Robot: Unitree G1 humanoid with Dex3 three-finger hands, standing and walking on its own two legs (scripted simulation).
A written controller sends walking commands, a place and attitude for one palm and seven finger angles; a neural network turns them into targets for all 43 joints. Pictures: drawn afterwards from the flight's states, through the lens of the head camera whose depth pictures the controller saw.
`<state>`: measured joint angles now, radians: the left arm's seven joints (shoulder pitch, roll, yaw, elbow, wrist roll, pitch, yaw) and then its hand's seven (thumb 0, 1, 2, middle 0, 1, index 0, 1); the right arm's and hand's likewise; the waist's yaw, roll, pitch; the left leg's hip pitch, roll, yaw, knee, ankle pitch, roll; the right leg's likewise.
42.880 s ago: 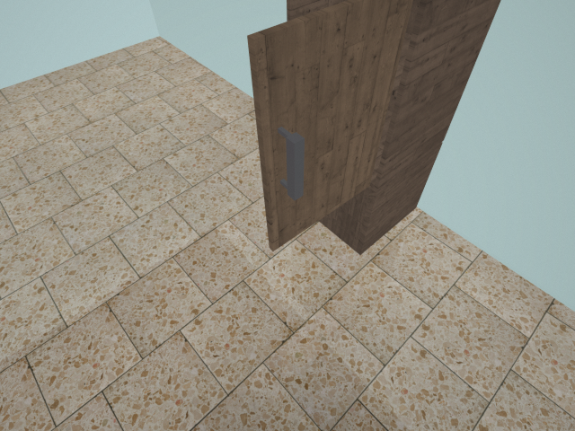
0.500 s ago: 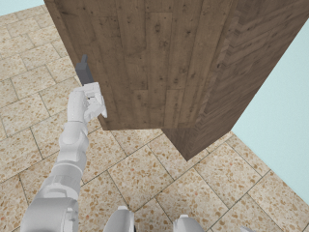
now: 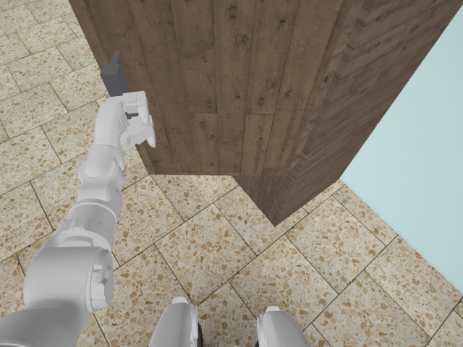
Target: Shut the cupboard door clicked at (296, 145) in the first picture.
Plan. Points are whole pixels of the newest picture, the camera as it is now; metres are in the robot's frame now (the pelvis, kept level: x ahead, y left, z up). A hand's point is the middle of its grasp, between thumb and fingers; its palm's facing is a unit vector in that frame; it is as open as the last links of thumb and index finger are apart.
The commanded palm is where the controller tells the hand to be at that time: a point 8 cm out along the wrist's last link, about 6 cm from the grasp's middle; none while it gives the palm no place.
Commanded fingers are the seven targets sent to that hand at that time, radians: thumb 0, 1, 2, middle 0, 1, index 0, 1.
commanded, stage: push the door shut along its arc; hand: left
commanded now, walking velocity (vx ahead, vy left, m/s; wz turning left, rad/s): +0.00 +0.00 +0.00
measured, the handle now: (127, 97) +0.55 +0.18 +0.08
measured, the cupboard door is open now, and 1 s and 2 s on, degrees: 54 39 35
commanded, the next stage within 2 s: pull the fist back off the door in 1.02 s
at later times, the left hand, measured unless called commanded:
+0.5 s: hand (164, 97) +0.54 +0.11 +0.08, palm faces -0.20 -0.98 -0.04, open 3.1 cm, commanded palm +0.54 +0.14 +0.08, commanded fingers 0.00 0.90 0.90 -1.30 -1.50 -1.30 -1.50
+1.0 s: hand (185, 75) +0.59 +0.07 +0.09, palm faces -0.32 -0.95 -0.04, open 2.8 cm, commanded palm +0.61 +0.10 +0.08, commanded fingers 0.00 0.90 0.90 -1.30 -1.50 -1.30 -1.50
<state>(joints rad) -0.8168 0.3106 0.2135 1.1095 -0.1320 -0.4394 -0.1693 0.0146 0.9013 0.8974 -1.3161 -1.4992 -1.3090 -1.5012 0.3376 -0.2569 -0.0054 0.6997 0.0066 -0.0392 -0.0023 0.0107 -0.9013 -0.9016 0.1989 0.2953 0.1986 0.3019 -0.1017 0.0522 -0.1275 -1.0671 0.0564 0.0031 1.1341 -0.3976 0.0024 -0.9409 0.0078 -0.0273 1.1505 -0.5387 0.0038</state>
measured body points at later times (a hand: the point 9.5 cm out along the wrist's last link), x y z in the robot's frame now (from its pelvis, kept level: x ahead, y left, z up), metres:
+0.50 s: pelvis -0.01 +0.01 -0.03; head +0.13 +0.02 +0.40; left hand +0.54 +0.16 +0.09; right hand -0.02 -0.26 -0.13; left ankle +0.08 +0.12 -0.64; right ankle +0.01 -0.13 -0.64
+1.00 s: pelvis +0.00 +0.01 -0.04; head +0.17 +0.01 +0.37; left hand +0.61 +0.13 +0.09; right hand -0.06 -0.24 -0.15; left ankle +0.08 +0.12 -0.64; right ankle +0.01 -0.13 -0.64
